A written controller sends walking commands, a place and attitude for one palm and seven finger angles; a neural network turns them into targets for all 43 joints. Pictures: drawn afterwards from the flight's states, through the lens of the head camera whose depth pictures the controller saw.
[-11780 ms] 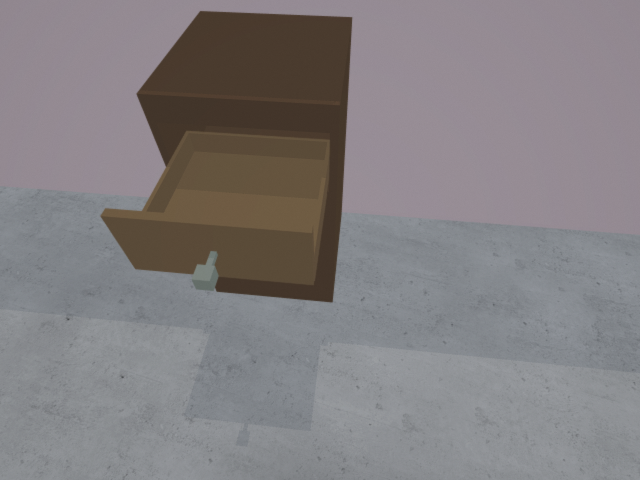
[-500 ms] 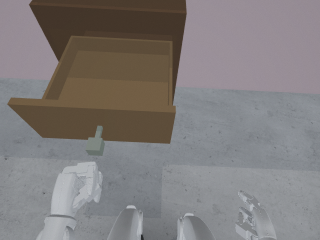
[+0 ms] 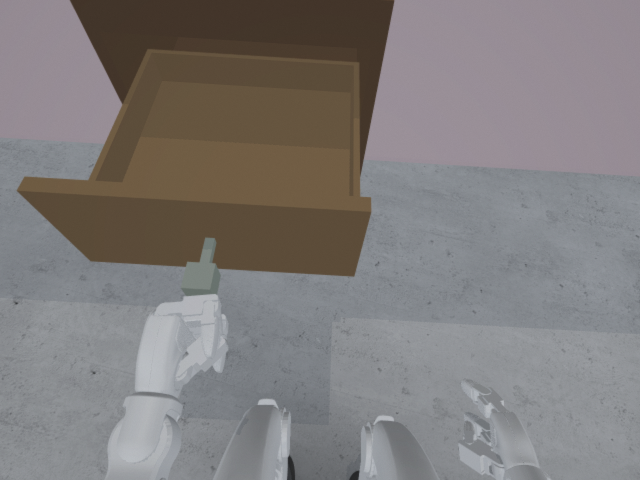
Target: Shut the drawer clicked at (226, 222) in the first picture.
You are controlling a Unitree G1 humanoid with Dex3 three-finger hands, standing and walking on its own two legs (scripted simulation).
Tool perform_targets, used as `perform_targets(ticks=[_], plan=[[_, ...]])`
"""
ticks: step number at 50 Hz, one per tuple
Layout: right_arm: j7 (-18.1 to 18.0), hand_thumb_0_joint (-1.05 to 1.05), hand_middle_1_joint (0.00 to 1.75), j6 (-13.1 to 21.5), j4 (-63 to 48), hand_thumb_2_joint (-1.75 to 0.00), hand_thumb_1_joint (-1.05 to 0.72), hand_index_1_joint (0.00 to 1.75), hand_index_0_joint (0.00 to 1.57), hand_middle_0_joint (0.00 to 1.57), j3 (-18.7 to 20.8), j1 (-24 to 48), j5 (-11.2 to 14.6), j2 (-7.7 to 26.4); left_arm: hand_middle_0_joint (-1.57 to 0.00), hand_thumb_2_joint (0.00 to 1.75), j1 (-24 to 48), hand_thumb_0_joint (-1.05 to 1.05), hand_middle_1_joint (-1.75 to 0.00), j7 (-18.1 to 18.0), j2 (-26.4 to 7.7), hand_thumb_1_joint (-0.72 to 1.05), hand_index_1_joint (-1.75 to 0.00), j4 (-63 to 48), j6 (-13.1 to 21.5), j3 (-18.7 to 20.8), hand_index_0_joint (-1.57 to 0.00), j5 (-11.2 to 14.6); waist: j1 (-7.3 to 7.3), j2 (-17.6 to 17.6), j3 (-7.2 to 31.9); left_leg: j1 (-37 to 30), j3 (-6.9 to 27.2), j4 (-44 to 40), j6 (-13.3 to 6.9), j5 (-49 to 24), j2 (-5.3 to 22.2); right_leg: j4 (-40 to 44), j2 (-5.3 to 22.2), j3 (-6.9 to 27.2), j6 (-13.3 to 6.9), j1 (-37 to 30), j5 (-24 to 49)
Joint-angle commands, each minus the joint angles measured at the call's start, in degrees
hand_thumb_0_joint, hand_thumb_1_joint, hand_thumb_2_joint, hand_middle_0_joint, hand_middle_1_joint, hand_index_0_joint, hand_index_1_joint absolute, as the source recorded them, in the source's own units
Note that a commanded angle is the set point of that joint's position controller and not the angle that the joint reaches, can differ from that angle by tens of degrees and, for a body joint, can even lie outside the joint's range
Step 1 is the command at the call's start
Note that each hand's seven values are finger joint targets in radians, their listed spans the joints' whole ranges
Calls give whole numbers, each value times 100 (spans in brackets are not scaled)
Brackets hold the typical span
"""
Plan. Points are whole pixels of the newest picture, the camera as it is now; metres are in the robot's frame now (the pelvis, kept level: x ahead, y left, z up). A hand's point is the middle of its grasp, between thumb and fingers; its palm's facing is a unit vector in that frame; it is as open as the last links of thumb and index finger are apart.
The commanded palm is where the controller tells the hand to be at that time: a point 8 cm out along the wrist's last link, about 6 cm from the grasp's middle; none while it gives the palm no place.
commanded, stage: bring the fist close to the handle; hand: left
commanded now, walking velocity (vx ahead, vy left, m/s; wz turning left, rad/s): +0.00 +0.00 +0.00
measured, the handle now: (204, 267) +0.36 +0.17 +0.02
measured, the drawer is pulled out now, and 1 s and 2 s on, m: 0.29 0.23 0.11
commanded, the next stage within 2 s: push the drawer shut in 0.16 s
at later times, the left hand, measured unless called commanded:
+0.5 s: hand (235, 325) +0.29 +0.12 +0.01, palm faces -0.02 -1.00 -0.04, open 3.3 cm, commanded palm +0.28 +0.18 +0.02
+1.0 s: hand (239, 279) +0.35 +0.12 +0.01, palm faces -0.04 -1.00 -0.05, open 3.4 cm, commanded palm +0.34 +0.19 +0.02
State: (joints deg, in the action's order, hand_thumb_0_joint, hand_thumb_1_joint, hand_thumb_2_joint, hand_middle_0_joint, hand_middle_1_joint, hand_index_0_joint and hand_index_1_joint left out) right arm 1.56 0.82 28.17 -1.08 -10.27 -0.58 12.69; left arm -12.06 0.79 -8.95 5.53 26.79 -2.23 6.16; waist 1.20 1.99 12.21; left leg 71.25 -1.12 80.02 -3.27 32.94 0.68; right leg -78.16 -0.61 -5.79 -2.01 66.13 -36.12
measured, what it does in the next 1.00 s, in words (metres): stands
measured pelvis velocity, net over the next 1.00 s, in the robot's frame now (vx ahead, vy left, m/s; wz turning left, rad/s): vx -0.01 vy -0.02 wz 0.00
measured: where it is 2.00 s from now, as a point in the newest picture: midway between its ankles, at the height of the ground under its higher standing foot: outside the picture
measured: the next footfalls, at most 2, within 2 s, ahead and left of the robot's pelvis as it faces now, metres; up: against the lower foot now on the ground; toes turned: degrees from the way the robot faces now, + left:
none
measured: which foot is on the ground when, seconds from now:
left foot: down 0.00-1.00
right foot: down 0.00-1.00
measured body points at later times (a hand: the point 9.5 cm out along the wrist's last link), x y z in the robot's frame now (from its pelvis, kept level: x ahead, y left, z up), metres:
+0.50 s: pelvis +0.00 -0.01 +0.00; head +0.11 +0.00 +0.43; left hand +0.29 +0.17 +0.02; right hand +0.18 -0.25 -0.11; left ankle +0.04 +0.08 -0.60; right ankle +0.01 -0.11 -0.60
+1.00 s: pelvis -0.01 -0.02 +0.00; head +0.11 +0.00 +0.43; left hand +0.35 +0.18 +0.02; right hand +0.14 -0.27 -0.11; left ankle +0.04 +0.08 -0.60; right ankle +0.01 -0.11 -0.60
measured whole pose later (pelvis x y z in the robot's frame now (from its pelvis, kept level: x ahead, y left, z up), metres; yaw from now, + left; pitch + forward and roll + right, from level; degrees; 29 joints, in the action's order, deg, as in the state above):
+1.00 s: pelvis -0.01 -0.02 +0.00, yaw +0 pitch +24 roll -3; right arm -0.2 -0.6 32.8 -0.7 -10.5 0.1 14.4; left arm 10.9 4.3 -12.5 25.8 27.5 4.8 7.8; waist 3.6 1.6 10.9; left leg 72.7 -0.5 80.1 -1.9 32.0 1.6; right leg -78.7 -1.6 -6.3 -3.4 68.1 -35.3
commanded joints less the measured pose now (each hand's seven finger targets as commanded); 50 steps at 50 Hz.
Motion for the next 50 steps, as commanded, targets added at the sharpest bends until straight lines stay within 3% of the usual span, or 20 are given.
perform_targets(ticks=[1,2,5,6,7,9,13,16,17,20,23,26,30,39,41,44,49,50], plan=[[-87,0,30,249,-767,-90,-90,30,20,20,329,79,28,856,-140,90,385,0,-160,-15,-234,90,-160,-941,432,108,-140,20,151,-150,1599,-1861,713,-1169,189,-1334,20,1074,-92,278,-41,-506,1167],[-78,0,30,248,-778,-90,-90,30,20,20,334,91,33,833,-140,90,366,0,-160,20,-116,90,-160,-938,434,6,-140,37,156,-71,1631,-1894,671,-1160,185,-1336,8,1106,-79,282,-38,-526,1194],[-92,0,30,236,-794,-90,-90,30,20,20,352,73,52,852,-140,90,320,0,-160,99,-292,90,-160,-1001,446,137,-140,70,107,-61,1731,-1954,640,-1151,187,-1395,6,1140,-79,319,-43,-625,1272],[-100,0,30,244,-802,-90,-90,30,20,20,347,69,40,863,-140,90,398,0,-160,99,-396,90,-160,-1166,479,190,-140,69,62,100,1866,-2031,650,-1157,199,-1539,5,1090,-75,322,-60,-660,1341],[-94,0,30,242,-827,-90,-90,30,20,20,352,86,46,833,-140,90,265,0,-160,97,-322,90,-160,-1187,483,142,-140,80,38,102,1893,-2117,631,-1173,201,-1601,5,1108,-73,326,-59,-686,1395],[-97,0,30,236,-798,-90,-90,30,20,20,348,72,40,823,-140,90,387,0,-160,64,-437,90,-160,-1297,537,241,-140,86,40,156,1879,-2102,614,-1148,203,-1709,1,1095,-72,336,-64,-740,1504],[-84,0,30,243,-767,-90,-90,30,20,20,348,83,29,795,-140,90,310,0,-160,-27,-339,90,-160,-1133,597,211,-140,66,103,5,1731,-1910,557,-1059,178,-1653,-7,1100,-78,357,-41,-741,1553],[-104,0,30,233,-651,-90,-90,30,20,20,333,59,13,837,-140,90,745,0,-160,-44,-433,90,-160,-792,596,279,-140,21,221,-151,1494,-1575,530,-950,145,-1345,-23,1154,-88,418,-28,-661,1337],[-110,0,30,238,-632,-90,-90,30,20,20,329,76,10,841,-140,90,1005,0,-160,-31,-378,90,-160,-786,618,196,-140,0,256,-102,1583,-1586,527,-909,136,-1325,-25,1128,-78,433,-24,-632,1336],[-127,0,30,250,-599,-90,-90,30,20,20,346,69,18,862,-140,90,1296,0,-160,20,-452,90,-160,-747,626,278,-140,33,195,63,1794,-1696,512,-901,149,-1351,-34,1135,-63,467,-33,-677,1346],[-141,0,30,209,-579,-90,-90,30,20,20,342,29,36,885,-140,90,1448,0,-160,80,-627,90,-160,-683,517,491,-140,131,148,-3,2055,-1741,461,-914,138,-1541,-41,1173,-60,519,-17,-981,1599],[-171,0,30,182,-531,-90,-90,30,20,20,333,-2,47,899,-140,90,1765,0,-160,110,-799,90,-160,-585,432,696,-140,192,166,-47,2080,-1595,409,-862,114,-1564,-43,1203,-63,591,4,-1147,1695],[-183,0,30,173,-443,-90,-90,30,20,20,331,8,58,889,-140,90,2122,0,-160,147,-673,90,-160,-449,402,627,-140,246,216,23,2047,-1571,393,-847,114,-1499,-45,1240,-39,611,23,-1115,1657],[-219,0,30,167,-271,-90,-90,30,20,20,318,-54,61,934,-140,90,3096,0,-160,153,-898,90,-160,257,468,884,-140,283,332,-160,1912,-1262,337,-769,97,-1234,-40,1365,-26,780,55,-1130,1353],[-239,0,30,162,-239,-90,-90,30,20,20,324,-86,66,959,-140,90,3179,0,-160,154,-1130,90,-160,424,482,1118,-140,278,280,-114,1973,-1179,319,-747,101,-1226,-35,1356,-36,842,48,-1190,1308],[-232,0,30,136,-236,-90,-90,30,20,20,323,-97,74,957,-140,90,3346,0,-160,187,-1122,90,-160,625,470,1182,-140,319,249,-50,2055,-1230,286,-795,119,-1251,-45,1379,-17,854,52,-1268,1369],[-255,0,30,82,-173,-90,-90,30,20,20,316,-181,90,995,-140,90,3925,0,-160,203,-1206,90,-160,1048,399,1297,-140,348,340,-60,1994,-1228,313,-844,119,-1158,-32,1392,-35,817,62,-1139,1252],[-249,0,30,83,-176,-90,-90,30,20,20,322,-221,86,995,-140,90,3934,0,-160,193,-1223,90,-160,1053,400,1352,-140,363,280,-27,2105,-1259,313,-858,123,-1244,-44,1367,-40,811,54,-1230,1354]])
